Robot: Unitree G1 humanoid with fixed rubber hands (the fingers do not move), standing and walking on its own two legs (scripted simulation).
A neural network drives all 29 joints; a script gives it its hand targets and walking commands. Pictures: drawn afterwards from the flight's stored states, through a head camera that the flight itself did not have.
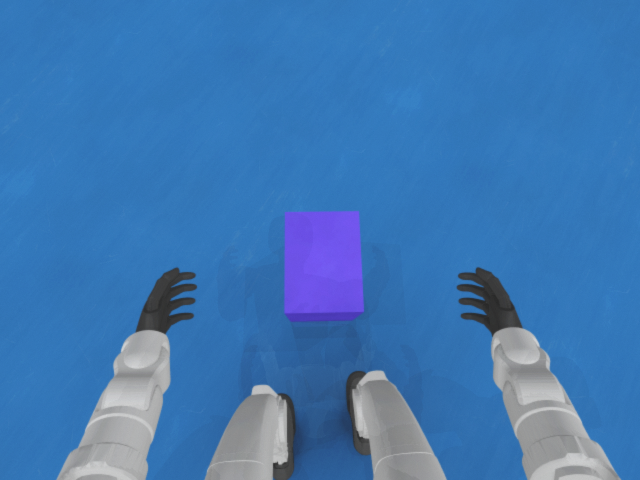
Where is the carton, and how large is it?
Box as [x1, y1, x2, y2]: [284, 211, 363, 321]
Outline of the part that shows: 358,211 285,212 284,313 290,321 351,320 363,311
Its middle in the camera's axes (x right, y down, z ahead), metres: +0.00 +0.08 +1.00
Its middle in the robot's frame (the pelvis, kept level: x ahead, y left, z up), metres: +0.45 -0.02 -0.58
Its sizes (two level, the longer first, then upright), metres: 0.237 0.176 0.259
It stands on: the floor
